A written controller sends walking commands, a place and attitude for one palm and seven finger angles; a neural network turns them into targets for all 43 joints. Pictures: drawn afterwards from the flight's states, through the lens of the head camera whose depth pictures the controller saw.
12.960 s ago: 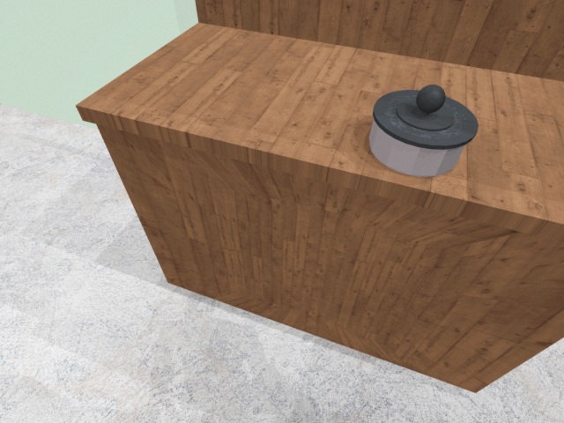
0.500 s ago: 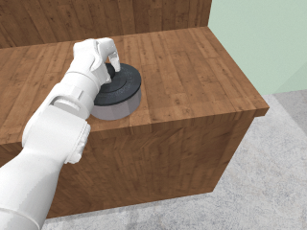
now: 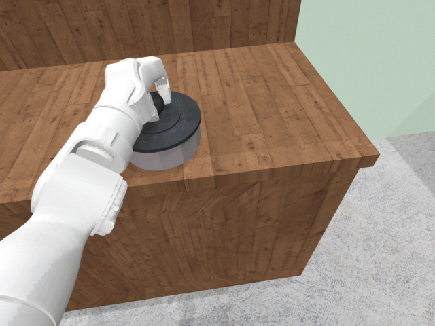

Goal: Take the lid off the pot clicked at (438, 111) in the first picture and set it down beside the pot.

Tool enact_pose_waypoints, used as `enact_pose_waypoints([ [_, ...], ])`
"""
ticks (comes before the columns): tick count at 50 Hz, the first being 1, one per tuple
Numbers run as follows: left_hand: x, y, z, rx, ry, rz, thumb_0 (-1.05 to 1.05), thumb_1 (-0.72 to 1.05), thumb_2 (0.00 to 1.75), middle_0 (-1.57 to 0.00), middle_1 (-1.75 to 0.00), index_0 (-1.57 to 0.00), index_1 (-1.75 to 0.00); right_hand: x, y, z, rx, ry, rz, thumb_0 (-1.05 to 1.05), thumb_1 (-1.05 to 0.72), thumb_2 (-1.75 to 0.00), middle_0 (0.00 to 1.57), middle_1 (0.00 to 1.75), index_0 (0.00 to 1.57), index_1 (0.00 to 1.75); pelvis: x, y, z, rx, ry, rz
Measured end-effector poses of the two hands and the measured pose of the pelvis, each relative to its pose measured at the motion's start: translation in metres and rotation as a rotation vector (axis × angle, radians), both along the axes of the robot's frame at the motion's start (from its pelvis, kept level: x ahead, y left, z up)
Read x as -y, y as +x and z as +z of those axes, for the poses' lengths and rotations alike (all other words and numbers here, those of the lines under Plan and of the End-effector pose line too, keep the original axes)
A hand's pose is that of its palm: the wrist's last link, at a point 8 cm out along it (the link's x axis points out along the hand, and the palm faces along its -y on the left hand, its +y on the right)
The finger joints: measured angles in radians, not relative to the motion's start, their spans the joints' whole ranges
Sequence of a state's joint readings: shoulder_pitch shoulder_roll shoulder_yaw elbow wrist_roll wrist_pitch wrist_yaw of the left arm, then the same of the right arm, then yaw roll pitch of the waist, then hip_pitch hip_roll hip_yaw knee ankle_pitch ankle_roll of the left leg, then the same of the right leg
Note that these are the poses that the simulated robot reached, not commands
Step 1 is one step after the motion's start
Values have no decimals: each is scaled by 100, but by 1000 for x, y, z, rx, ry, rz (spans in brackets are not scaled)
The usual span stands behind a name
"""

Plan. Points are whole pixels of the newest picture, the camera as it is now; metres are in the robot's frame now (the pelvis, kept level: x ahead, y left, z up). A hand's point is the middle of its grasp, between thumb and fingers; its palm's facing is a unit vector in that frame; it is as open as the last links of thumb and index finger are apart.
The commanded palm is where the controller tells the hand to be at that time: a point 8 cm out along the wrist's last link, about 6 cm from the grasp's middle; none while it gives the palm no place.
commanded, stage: close the fingers and squeeze the knob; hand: left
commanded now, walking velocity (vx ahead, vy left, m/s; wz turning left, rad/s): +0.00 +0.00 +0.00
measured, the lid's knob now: (152, 104) +0.50 +0.11 +0.17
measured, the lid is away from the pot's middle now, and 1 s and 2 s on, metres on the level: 0.01 0.00 0.01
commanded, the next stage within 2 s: lift the lid straight up in 0.34 s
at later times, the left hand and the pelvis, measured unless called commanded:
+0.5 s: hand (148, 103) +0.47 +0.10 +0.19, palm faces -0.38 -0.11 -0.92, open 7.6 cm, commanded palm +0.47 +0.11 +0.25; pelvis +0.00 +0.00 +0.00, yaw +0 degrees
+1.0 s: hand (145, 85) +0.47 +0.10 +0.23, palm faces -0.34 -0.15 -0.93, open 7.6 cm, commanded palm +0.47 +0.11 +0.29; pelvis +0.00 +0.00 +0.00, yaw +0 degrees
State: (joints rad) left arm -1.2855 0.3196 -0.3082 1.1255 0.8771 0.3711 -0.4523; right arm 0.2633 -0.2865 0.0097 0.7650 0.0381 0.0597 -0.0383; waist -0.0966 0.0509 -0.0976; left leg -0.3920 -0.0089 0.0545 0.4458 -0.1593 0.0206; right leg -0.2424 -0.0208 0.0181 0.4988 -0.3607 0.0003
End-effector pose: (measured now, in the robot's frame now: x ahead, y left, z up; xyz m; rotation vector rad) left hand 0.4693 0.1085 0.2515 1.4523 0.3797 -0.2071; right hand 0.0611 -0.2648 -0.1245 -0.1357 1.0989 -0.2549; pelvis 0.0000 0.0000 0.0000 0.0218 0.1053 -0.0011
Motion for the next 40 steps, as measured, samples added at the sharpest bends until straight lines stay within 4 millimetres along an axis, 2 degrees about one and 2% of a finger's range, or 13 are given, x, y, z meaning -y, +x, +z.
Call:
enact_pose_waypoints([
  [13, 0, 2, -2, -18, -1, 9, -1, 29, 68, -63, -98, -61, -97, -6, 3, -2, 1, 7, 6, 1, -91, -89, 20, 30, 20, 30, -1, 0, 0, -7, -1, 2],
  [28, 1, 3, -1, -14, -1, -6, -1, 28, 69, -64, -98, -62, -97, -3, -9, -2, -15, -3, -11, 1, -91, -89, 20, 30, 20, 30, -2, 0, 0, -10, -2, 0],
  [40, 5, 4, 17, 10, -2, 8, -1, 28, 69, -65, -98, -62, -96, -7, -6, -3, 19, -1, -1, 1, -91, -89, 20, 30, 20, 30, -2, -2, 0, -14, 0, 1],
])
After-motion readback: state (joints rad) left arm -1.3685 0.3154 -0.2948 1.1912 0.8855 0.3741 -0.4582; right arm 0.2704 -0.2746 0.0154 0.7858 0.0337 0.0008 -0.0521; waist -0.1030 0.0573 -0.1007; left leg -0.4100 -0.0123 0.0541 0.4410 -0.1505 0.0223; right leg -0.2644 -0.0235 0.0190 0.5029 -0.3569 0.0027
